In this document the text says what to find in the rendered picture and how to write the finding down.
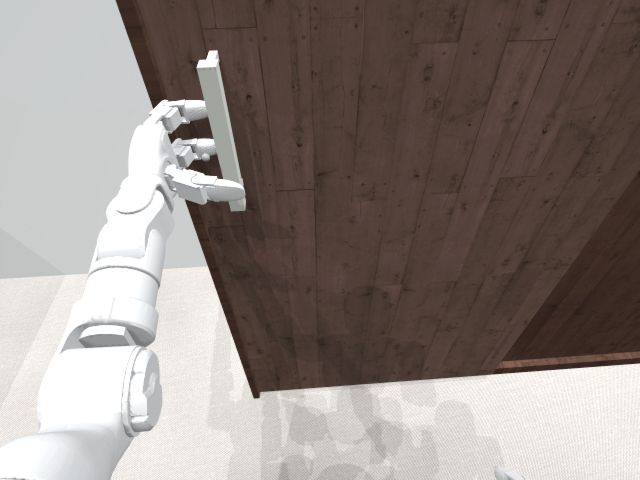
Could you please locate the robot left forearm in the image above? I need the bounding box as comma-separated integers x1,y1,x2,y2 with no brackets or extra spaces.
37,173,175,430

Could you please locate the robot left hand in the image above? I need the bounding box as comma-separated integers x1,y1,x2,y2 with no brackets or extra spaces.
128,100,245,205

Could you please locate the handle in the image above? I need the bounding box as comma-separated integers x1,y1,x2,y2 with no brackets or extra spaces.
196,50,246,211

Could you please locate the left robot upper arm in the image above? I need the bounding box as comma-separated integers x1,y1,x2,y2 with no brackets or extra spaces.
0,345,162,480

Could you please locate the wardrobe door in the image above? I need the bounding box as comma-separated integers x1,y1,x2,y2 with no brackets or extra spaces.
136,0,640,392
502,170,640,361

